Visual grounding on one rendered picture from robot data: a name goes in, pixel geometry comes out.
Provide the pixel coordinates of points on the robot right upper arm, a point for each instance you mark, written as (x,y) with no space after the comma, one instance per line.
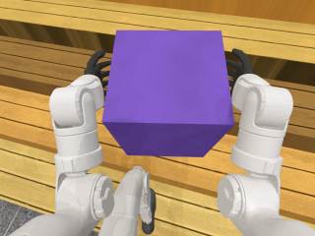
(253,205)

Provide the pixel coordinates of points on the left robot shin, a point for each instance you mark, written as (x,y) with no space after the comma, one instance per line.
(145,203)

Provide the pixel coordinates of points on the right robot hand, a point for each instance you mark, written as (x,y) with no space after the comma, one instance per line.
(245,68)

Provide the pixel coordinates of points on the robot left thigh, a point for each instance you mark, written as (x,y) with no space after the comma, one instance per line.
(124,219)

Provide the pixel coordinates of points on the carton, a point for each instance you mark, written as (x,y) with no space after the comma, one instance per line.
(168,92)

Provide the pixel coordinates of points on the left robot hand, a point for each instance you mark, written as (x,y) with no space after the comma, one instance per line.
(93,68)

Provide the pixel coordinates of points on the robot right forearm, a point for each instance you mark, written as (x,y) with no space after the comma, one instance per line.
(265,112)

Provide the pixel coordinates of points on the robot left forearm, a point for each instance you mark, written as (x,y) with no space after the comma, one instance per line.
(73,114)

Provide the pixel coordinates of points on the robot left upper arm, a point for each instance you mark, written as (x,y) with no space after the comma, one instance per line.
(81,203)

